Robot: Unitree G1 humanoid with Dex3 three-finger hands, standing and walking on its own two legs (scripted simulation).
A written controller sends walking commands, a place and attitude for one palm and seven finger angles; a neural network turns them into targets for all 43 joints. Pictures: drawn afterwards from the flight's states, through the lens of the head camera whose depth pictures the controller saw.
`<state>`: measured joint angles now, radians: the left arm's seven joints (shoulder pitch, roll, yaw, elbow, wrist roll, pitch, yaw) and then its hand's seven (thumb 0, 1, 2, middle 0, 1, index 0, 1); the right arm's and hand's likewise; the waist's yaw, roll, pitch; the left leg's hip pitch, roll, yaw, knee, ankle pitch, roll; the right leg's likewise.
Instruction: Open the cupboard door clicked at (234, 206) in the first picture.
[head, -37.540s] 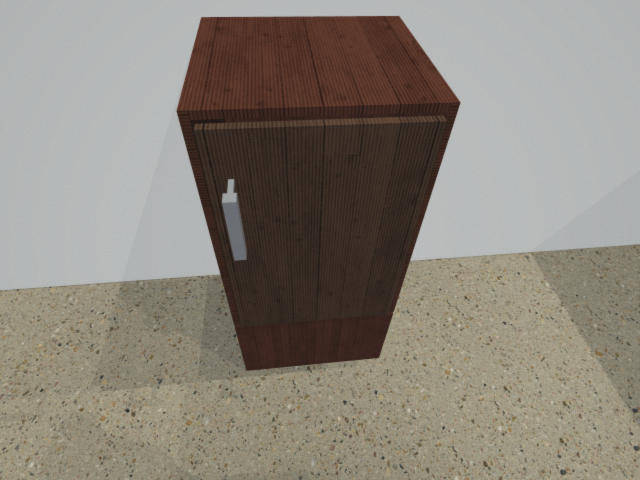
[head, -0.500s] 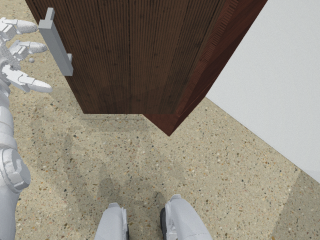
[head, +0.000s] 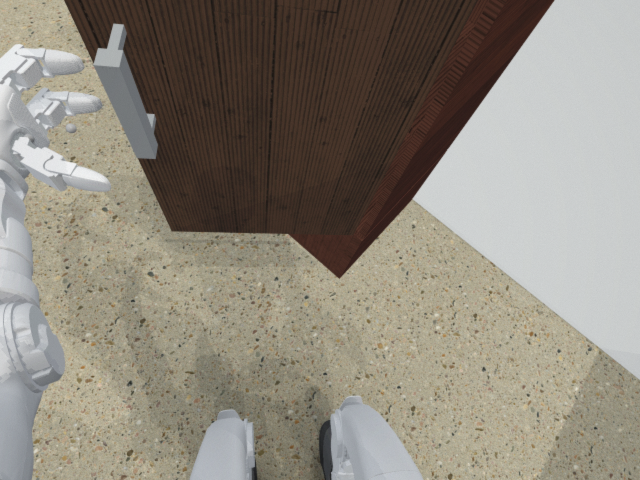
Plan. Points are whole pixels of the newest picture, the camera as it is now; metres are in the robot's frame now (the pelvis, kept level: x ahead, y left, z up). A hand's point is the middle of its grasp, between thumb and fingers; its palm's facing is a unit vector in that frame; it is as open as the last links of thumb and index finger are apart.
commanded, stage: move the hooked fingers beside the handle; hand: left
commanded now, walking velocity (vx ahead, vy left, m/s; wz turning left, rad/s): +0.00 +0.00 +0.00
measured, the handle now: (133, 97) +0.55 +0.19 +0.07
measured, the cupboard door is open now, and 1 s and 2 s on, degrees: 44 44 44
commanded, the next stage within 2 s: slide the fingers in behind the handle in 0.30 s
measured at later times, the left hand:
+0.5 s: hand (75, 129) +0.49 +0.24 +0.07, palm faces -0.04 -1.00 -0.01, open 14.0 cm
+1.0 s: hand (112, 131) +0.50 +0.21 +0.07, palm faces -0.05 -1.00 +0.00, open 14.0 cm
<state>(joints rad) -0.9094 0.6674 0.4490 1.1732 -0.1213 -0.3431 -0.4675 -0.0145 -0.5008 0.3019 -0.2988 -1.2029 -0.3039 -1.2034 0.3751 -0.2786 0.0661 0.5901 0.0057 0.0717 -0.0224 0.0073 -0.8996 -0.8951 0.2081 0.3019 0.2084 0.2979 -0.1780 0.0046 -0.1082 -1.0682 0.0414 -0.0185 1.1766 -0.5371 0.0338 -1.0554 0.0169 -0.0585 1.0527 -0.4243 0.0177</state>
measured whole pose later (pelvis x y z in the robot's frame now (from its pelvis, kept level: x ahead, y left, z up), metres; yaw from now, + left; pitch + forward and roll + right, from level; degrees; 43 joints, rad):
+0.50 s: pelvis +0.00 -0.01 +0.00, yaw +0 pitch +24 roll -4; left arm -0.88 0.65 0.45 1.15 -0.14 -0.37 -0.46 -0.01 -0.50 0.30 -0.30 -1.20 -0.30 -1.20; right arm 0.38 -0.27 0.07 0.59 0.01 0.08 -0.02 0.01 -0.90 -0.90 0.21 0.30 0.21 0.30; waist -0.17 0.01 -0.10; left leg -1.06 0.04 -0.02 1.18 -0.54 0.03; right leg -1.05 0.02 -0.06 1.06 -0.43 0.01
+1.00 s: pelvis +0.00 -0.01 +0.00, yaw +0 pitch +24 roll -4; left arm -0.88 0.58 0.41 1.14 -0.13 -0.36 -0.39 -0.01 -0.50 0.30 -0.30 -1.20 -0.30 -1.20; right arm 0.38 -0.27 0.06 0.59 0.00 0.07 -0.01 0.01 -0.90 -0.90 0.21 0.30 0.21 0.30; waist -0.17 0.02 -0.11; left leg -1.06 0.04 -0.01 1.17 -0.53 0.03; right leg -1.05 0.02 -0.05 1.07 -0.43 0.01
